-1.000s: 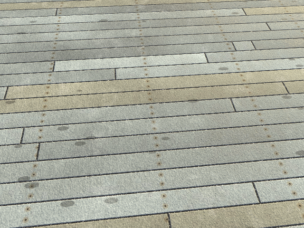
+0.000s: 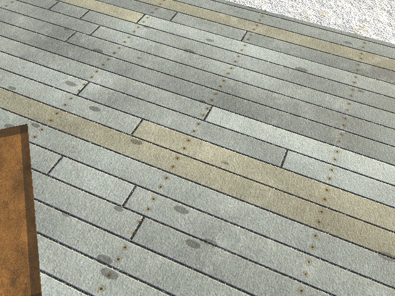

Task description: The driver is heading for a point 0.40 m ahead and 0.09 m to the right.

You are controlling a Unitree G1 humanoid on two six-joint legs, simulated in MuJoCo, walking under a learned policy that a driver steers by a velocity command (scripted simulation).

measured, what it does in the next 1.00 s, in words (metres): steps on the spot: right foot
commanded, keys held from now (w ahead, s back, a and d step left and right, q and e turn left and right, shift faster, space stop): no key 0.60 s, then w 0.40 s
